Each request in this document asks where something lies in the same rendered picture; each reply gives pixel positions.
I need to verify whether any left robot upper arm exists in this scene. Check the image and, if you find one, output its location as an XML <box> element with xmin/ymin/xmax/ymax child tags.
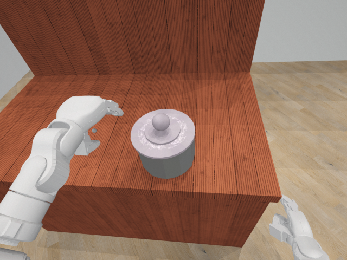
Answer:
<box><xmin>0</xmin><ymin>248</ymin><xmax>30</xmax><ymax>260</ymax></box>

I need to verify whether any robot left hand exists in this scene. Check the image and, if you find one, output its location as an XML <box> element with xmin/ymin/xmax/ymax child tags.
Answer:
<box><xmin>56</xmin><ymin>96</ymin><xmax>124</xmax><ymax>155</ymax></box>

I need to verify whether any table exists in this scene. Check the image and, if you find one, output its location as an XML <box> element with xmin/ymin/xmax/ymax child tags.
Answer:
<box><xmin>0</xmin><ymin>0</ymin><xmax>282</xmax><ymax>248</ymax></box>

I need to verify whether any pot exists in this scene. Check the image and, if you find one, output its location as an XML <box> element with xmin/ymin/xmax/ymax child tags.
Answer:
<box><xmin>139</xmin><ymin>138</ymin><xmax>195</xmax><ymax>179</ymax></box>

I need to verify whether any left robot forearm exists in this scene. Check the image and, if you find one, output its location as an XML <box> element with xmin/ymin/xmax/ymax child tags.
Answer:
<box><xmin>0</xmin><ymin>118</ymin><xmax>84</xmax><ymax>246</ymax></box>

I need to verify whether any lid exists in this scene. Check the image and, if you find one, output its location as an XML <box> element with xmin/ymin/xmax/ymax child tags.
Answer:
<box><xmin>131</xmin><ymin>109</ymin><xmax>195</xmax><ymax>159</ymax></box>

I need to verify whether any robot right hand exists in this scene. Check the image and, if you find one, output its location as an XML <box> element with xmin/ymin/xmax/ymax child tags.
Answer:
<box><xmin>269</xmin><ymin>194</ymin><xmax>314</xmax><ymax>247</ymax></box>

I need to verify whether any knob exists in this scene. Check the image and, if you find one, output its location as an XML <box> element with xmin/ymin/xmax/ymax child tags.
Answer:
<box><xmin>152</xmin><ymin>113</ymin><xmax>170</xmax><ymax>131</ymax></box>

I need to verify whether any right robot forearm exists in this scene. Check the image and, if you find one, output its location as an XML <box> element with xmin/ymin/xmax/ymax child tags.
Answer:
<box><xmin>292</xmin><ymin>236</ymin><xmax>330</xmax><ymax>260</ymax></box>

